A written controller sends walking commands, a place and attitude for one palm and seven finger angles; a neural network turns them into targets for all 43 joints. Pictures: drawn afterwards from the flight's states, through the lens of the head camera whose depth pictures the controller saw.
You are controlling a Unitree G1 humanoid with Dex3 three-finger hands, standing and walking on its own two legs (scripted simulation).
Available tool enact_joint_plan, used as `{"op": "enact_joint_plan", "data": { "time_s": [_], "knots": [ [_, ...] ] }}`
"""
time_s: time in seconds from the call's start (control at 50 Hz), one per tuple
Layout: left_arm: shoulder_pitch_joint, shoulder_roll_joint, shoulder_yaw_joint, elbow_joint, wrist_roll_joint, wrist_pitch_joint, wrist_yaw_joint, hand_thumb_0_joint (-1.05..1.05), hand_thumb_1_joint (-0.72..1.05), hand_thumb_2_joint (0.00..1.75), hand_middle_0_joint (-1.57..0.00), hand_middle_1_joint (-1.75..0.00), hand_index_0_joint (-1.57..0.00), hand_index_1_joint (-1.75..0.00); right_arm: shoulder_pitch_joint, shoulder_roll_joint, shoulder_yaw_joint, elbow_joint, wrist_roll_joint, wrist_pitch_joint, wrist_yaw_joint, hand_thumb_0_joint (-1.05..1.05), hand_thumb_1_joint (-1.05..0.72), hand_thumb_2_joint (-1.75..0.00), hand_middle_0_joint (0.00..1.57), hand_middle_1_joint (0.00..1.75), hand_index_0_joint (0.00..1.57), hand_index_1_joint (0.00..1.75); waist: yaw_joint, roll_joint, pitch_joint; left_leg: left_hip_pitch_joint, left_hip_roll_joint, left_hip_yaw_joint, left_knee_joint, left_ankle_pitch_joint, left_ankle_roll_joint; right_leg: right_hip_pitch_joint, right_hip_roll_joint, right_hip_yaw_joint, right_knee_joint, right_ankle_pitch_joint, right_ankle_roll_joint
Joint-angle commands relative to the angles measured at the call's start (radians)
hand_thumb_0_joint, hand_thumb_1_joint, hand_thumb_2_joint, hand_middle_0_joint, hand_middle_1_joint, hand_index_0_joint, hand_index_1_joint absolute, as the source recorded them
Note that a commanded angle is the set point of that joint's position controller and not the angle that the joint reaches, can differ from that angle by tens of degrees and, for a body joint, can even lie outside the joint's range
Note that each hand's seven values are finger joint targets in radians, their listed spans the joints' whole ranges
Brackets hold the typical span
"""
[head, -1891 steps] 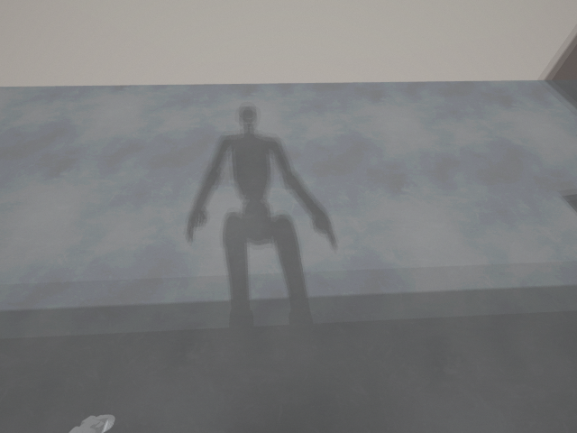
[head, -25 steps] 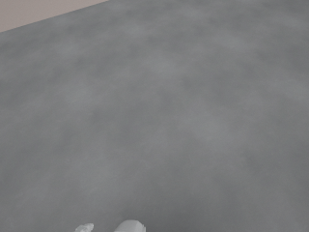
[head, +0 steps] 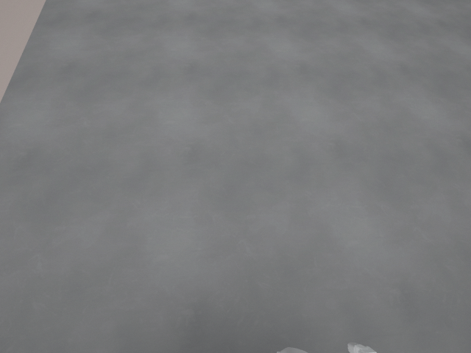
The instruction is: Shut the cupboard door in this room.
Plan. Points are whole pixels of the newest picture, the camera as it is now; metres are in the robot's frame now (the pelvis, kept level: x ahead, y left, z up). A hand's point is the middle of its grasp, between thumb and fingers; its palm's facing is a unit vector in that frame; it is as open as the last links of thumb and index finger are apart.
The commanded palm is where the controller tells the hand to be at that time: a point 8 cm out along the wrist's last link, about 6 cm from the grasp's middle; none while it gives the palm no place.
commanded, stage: turn or walk to find it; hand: left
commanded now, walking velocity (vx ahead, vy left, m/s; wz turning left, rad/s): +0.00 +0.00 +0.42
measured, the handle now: out of the picture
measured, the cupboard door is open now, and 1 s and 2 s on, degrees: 97 98 98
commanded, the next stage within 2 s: none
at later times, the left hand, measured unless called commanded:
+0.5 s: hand out of the picture +0.04 +0.15 -0.15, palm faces +0.22 -0.94 -0.28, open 7.4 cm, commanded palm none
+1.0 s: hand out of the picture -0.07 +0.20 -0.17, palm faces +0.45 -0.86 -0.24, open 7.4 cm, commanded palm none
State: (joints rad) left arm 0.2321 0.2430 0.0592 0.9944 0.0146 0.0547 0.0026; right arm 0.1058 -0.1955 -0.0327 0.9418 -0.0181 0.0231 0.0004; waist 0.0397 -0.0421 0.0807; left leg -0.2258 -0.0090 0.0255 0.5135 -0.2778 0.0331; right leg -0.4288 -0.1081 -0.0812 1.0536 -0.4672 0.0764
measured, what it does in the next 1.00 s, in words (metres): steps on the spot, turning left: right foot, then left foot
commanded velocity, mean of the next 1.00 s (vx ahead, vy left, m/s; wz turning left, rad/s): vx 0.00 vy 0.00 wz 0.42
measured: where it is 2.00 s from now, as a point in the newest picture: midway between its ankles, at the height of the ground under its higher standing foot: outside the picture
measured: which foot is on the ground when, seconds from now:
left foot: down 0.00-0.30, up 0.32-0.74, down 0.76-1.00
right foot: up 0.00-0.26, down 0.28-0.76, up 0.78-1.00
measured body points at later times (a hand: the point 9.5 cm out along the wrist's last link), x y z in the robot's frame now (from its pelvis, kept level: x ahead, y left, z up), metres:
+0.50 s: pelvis +0.00 -0.06 +0.00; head +0.05 -0.08 +0.45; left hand +0.03 +0.20 -0.12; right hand +0.08 -0.30 -0.17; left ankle -0.07 +0.09 -0.64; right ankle +0.02 -0.14 -0.74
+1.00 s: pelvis -0.01 -0.01 +0.00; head +0.01 +0.02 +0.45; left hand -0.09 +0.25 -0.15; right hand +0.18 -0.19 -0.13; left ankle -0.06 +0.08 -0.74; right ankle +0.03 -0.16 -0.67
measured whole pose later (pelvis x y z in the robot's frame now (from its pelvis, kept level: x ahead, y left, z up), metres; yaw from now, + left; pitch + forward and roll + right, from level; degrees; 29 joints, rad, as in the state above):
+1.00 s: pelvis -0.01 -0.01 +0.00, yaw +24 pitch +0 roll -1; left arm 0.21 0.26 0.06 1.00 0.02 0.07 0.00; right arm 0.13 -0.18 -0.03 0.95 -0.02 0.02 0.00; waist 0.03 -0.03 0.07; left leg -0.22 -0.01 -0.01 0.46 -0.24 0.03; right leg -0.45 -0.10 -0.04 1.03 -0.42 0.09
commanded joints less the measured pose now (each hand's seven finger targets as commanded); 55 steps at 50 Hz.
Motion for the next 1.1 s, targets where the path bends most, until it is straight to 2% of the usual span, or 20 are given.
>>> {"op": "enact_joint_plan", "data": {
  "time_s": [0.0, 0.1, 0.18, 0.22, 0.24, 0.26, 0.28, 0.3, 0.36, 0.42, 0.58, 0.64, 0.68, 0.7, 0.72, 0.74, 0.78, 0.82, 0.88, 1.08],
  "knots": [
    [-0.008, 0.073, 0.020, -0.078, 0.001, -0.023, 0.007, 0.00, 0.90, 0.90, -0.20, -0.30, -0.20, -0.30, 0.061, -0.193, -0.052, -0.042, 0.002, -0.020, -0.019, 0.00, -0.90, -0.90, 0.20, 0.30, 0.20, 0.30, -0.042, 0.183, -0.088, 0.110, 0.239, -0.213, -0.199, 0.421, 0.123, -0.095, 0.000, 0.045, 0.008, 0.058, 0.013],
    [-0.077, 0.050, 0.013, -0.118, -0.002, -0.026, 0.010, 0.00, 0.90, 0.90, -0.20, -0.30, -0.20, -0.30, 0.098, -0.195, -0.067, -0.041, -0.005, -0.013, -0.016, 0.00, -0.90, -0.90, 0.20, 0.30, 0.20, 0.30, -0.067, 0.198, -0.082, 0.090, 0.236, -0.272, -0.173, 0.412, 0.137, -0.045, 0.028, 0.036, -0.157, 0.018, 0.015],
    [-0.043, 0.040, 0.012, -0.121, -0.009, -0.037, 0.011, 0.00, 0.90, 0.90, -0.20, -0.30, -0.20, -0.30, 0.079, -0.195, -0.073, -0.049, -0.007, -0.006, -0.014, 0.00, -0.90, -0.90, 0.20, 0.30, 0.20, 0.30, -0.050, 0.227, -0.105, 0.034, 0.212, -0.315, -0.121, 0.451, 0.124, 0.094, 0.073, 0.011, -0.368, 0.058, 0.000],
    [0.013, 0.052, 0.015, -0.108, -0.009, -0.050, 0.014, 0.00, 0.90, 0.90, -0.20, -0.30, -0.20, -0.30, 0.070, -0.184, -0.076, -0.051, -0.001, -0.004, -0.012, 0.00, -0.90, -0.90, 0.20, 0.30, 0.20, 0.30, -0.020, 0.195, -0.133, -0.022, 0.176, -0.306, -0.054, 0.416, 0.085, 0.231, 0.075, 0.000, -0.561, 0.213, -0.006],
    [0.051, 0.080, 0.021, -0.100, -0.006, -0.060, 0.018, 0.00, 0.90, 0.90, -0.20, -0.30, -0.20, -0.30, 0.070, -0.161, -0.073, -0.055, 0.005, -0.007, -0.008, 0.00, -0.90, -0.90, 0.20, 0.30, 0.20, 0.30, -0.001, 0.129, -0.152, -0.091, 0.129, -0.274, 0.014, 0.306, 0.039, 0.341, 0.025, 0.040, -0.678, 0.302, -0.018],
    [0.074, 0.162, 0.035, -0.098, 0.009, -0.071, 0.028, 0.00, 0.90, 0.90, -0.20, -0.30, -0.20, -0.30, 0.098, -0.100, -0.065, -0.067, 0.014, -0.008, -0.001, 0.00, -0.90, -0.90, 0.20, 0.30, 0.20, 0.30, 0.000, -0.095, -0.181, -0.266, 0.019, -0.157, 0.189, 0.045, -0.027, 0.486, -0.192, 0.243, -0.733, 0.411, -0.084],
    [0.078, 0.213, 0.042, -0.109, 0.012, -0.068, 0.028, 0.00, 0.90, 0.90, -0.20, -0.30, -0.20, -0.30, 0.074, -0.085, -0.063, -0.094, 0.009, -0.004, -0.001, 0.00, -0.90, -0.90, 0.20, 0.30, 0.20, 0.30, 0.014, -0.225, -0.130, -0.334, -0.056, -0.074, 0.397, -0.324, -0.061, 0.406, -0.379, 0.362, -0.748, 0.536, -0.195],
    [0.065, 0.183, 0.046, -0.113, 0.002, -0.073, 0.031, 0.00, 0.90, 0.90, -0.20, -0.30, -0.20, -0.30, 0.065, -0.125, -0.072, -0.077, -0.001, 0.016, -0.005, 0.00, -0.90, -0.90, 0.20, 0.30, 0.20, 0.30, 0.016, -0.253, -0.117, -0.315, -0.013, -0.139, 0.549, -0.329, -0.056, 0.288, -0.367, 0.377, -0.772, 0.503, -0.228],
    [-0.067, 0.106, 0.024, -0.145, 0.000, -0.066, 0.032, 0.00, 0.90, 0.90, -0.20, -0.30, -0.20, -0.30, 0.110, -0.108, -0.074, -0.020, -0.002, 0.030, 0.012, 0.00, -0.90, -0.90, 0.20, 0.30, 0.20, 0.30, -0.056, -0.086, -0.050, -0.327, 0.026, -0.109, 0.720, -0.143, -0.074, 0.232, -0.239, 0.163, -0.746, 0.439, -0.187],
    [-0.023, 0.099, 0.021, -0.139, 0.004, -0.075, 0.031, 0.00, 0.90, 0.90, -0.20, -0.30, -0.20, -0.30, 0.119, -0.100, -0.067, -0.007, -0.004, 0.034, 0.017, 0.00, -0.90, -0.90, 0.20, 0.30, 0.20, 0.30, -0.042, -0.142, -0.065, -0.327, 0.031, -0.077, 0.700, -0.091, -0.098, 0.275, -0.206, 0.087, -0.740, 0.491, -0.169],
    [0.088, 0.159, 0.039, -0.083, 0.015, -0.068, 0.029, 0.00, 0.90, 0.90, -0.20, -0.30, -0.20, -0.30, -0.006, -0.074, -0.037, -0.031, 0.008, 0.020, 0.016, 0.00, -0.90, -0.90, 0.20, 0.30, 0.20, 0.30, 0.019, -0.140, -0.094, -0.238, 0.035, 0.018, 0.345, -0.193, -0.102, 0.380, -0.252, 0.031, -0.675, 0.693, -0.210],
    [0.081, 0.176, 0.045, -0.073, 0.015, -0.063, 0.026, 0.00, 0.90, 0.90, -0.20, -0.30, -0.20, -0.30, 0.009, -0.077, -0.030, -0.035, 0.013, 0.009, 0.013, 0.00, -0.90, -0.90, 0.20, 0.30, 0.20, 0.30, 0.010, -0.165, -0.115, -0.158, 0.025, 0.055, 0.199, -0.165, -0.086, 0.373, -0.260, 0.015, -0.631, 0.711, -0.204],
    [0.051, 0.175, 0.049, -0.069, 0.009, -0.058, 0.025, 0.00, 0.90, 0.90, -0.20, -0.30, -0.20, -0.30, 0.071, -0.090, -0.033, -0.024, 0.011, -0.001, 0.012, 0.00, -0.90, -0.90, 0.20, 0.30, 0.20, 0.30, -0.032, -0.137, -0.133, -0.016, 0.027, 0.071, 0.002, -0.014, -0.075, 0.306, -0.243, -0.037, -0.549, 0.622, -0.148],
    [0.049, 0.157, 0.046, -0.072, 0.000, -0.051, 0.022, 0.00, 0.90, 0.90, -0.20, -0.30, -0.20, -0.30, 0.106, -0.127, -0.043, -0.015, 0.008, -0.010, 0.013, 0.00, -0.90, -0.90, 0.20, 0.30, 0.20, 0.30, -0.058, -0.032, -0.157, 0.124, 0.059, 0.035, -0.118, 0.126, -0.058, 0.209, -0.211, -0.081, -0.441, 0.526, -0.098],
    [0.074, 0.101, 0.038, -0.096, -0.006, -0.043, 0.017, 0.00, 0.90, 0.90, -0.20, -0.30, -0.20, -0.30, 0.139, -0.231, -0.066, -0.024, -0.001, -0.018, 0.009, 0.00, -0.90, -0.90, 0.20, 0.30, 0.20, 0.30, -0.072, 0.232, -0.193, 0.279, 0.287, -0.264, -0.154, 0.382, 0.041, -0.016, -0.085, -0.131, -0.247, 0.171, -0.022],
    [0.018, 0.056, 0.013, -0.128, -0.002, -0.037, 0.017, 0.00, 0.90, 0.90, -0.20, -0.30, -0.20, -0.30, 0.189, -0.296, -0.081, -0.016, 0.004, -0.008, 0.003, 0.00, -0.90, -0.90, 0.20, 0.30, 0.20, 0.30, -0.101, 0.343, -0.164, 0.241, 0.441, -0.384, -0.183, 0.620, 0.155, -0.113, -0.022, -0.080, -0.091, -0.218, 0.001],
    [-0.072, 0.068, 0.019, -0.116, 0.001, -0.022, 0.022, 0.00, 0.90, 0.90, -0.20, -0.30, -0.20, -0.30, 0.151, -0.257, -0.075, -0.009, -0.004, -0.007, -0.017, 0.00, -0.90, -0.90, 0.20, 0.30, 0.20, 0.30, -0.101, 0.292, -0.088, 0.109, 0.374, -0.357, -0.200, 0.422, 0.170, -0.132, -0.023, 0.035, 0.041, -0.136, -0.007],
    [-0.045, 0.076, 0.023, -0.084, 0.001, -0.023, 0.008, 0.00, 0.90, 0.90, -0.20, -0.30, -0.20, -0.30, 0.059, -0.209, -0.055, -0.032, -0.005, -0.011, -0.021, 0.00, -0.90, -0.90, 0.20, 0.30, 0.20, 0.30, -0.053, 0.226, -0.044, 0.058, 0.284, -0.258, -0.201, 0.385, 0.132, -0.114, -0.020, 0.048, 0.058, -0.004, -0.003],
    [-0.008, 0.074, 0.022, -0.068, 0.000, -0.024, 0.004, 0.00, 0.90, 0.90, -0.20, -0.30, -0.20, -0.30, 0.059, -0.195, -0.052, -0.040, 0.001, -0.019, -0.019, 0.00, -0.90, -0.90, 0.20, 0.30, 0.20, 0.30, -0.041, 0.183, -0.083, 0.089, 0.241, -0.201, -0.198, 0.405, 0.114, -0.088, -0.006, 0.042, 0.035, 0.055, 0.007],
    [-0.040, 0.047, 0.010, -0.092, -0.009, -0.035, 0.009, 0.00, 0.90, 0.90, -0.20, -0.30, -0.20, -0.30, 0.086, -0.201, -0.070, -0.039, -0.006, -0.004, -0.016, 0.00, -0.90, -0.90, 0.20, 0.30, 0.20, 0.30, -0.061, 0.231, -0.126, 0.089, 0.221, -0.308, -0.126, 0.472, 0.130, 0.053, 0.066, 0.019, -0.329, 0.025, 0.000]
  ]
}}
